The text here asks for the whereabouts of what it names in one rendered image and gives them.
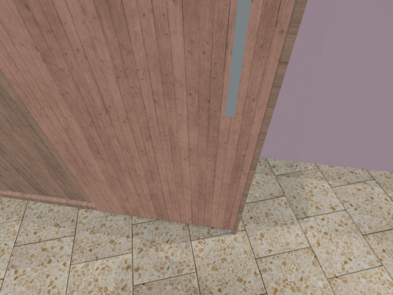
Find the wardrobe door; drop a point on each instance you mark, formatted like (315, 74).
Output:
(29, 163)
(132, 94)

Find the handle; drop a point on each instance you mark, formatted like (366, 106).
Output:
(242, 19)

